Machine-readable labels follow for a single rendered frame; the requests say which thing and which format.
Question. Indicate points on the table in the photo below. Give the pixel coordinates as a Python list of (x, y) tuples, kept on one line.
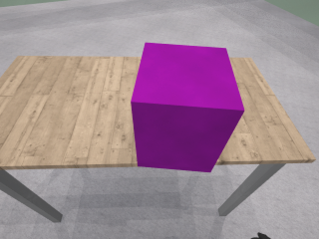
[(60, 112)]

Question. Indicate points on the carton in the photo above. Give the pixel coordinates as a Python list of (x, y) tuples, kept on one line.
[(185, 106)]

